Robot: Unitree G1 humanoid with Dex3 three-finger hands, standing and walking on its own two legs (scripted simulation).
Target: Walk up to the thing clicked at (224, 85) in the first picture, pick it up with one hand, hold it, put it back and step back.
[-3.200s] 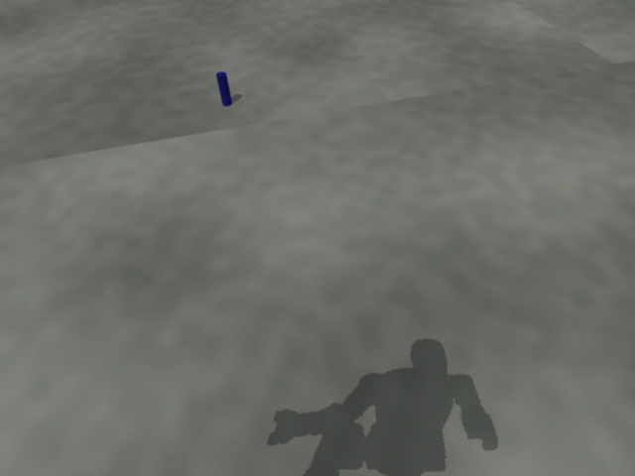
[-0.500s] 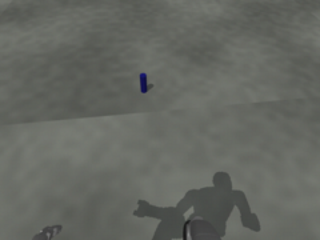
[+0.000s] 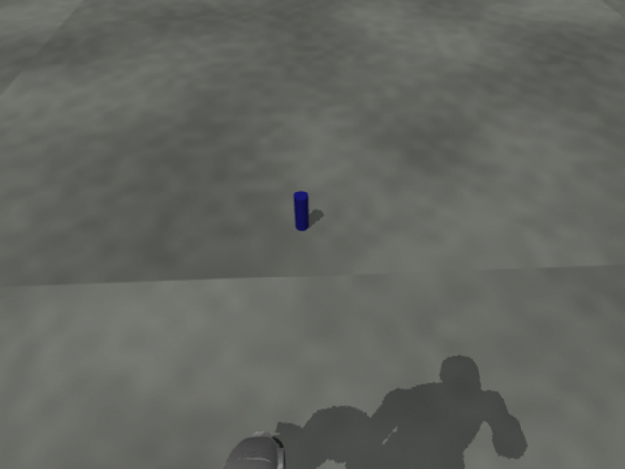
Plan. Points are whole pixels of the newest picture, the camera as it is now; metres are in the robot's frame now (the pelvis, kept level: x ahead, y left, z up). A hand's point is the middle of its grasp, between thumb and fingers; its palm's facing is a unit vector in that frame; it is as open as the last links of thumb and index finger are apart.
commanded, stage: walk up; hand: left
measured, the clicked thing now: (301, 211) +1.10 +0.14 -0.68
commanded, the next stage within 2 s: none
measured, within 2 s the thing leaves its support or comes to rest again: neither
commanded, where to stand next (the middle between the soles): +0.75 -0.05 m, yaw +0 degrees
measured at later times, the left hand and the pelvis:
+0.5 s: hand (188, 337) +0.32 +0.25 -0.13, palm faces -0.06 -0.91 -0.41, open 7.3 cm; pelvis +0.22 -0.04 -0.01, yaw -1 degrees
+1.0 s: hand (205, 286) +0.43 +0.25 -0.16, palm faces -0.02 -0.94 -0.34, open 7.4 cm; pelvis +0.40 -0.02 -0.01, yaw +1 degrees
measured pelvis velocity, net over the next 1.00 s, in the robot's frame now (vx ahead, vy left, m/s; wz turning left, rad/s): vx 0.40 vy -0.02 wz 0.02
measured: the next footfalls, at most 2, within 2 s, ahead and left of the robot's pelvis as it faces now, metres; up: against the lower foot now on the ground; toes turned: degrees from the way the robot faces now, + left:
left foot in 0.04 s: +0.19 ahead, +0.13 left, +0.00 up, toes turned +6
right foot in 0.46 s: +0.35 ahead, -0.17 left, +0.00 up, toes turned -7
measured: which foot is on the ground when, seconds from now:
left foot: up 0.00-0.02, down 0.04-0.48, up 0.50-0.86, down 0.88-1.00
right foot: down 0.00-0.06, up 0.08-0.44, down 0.46-0.90, up 0.92-1.00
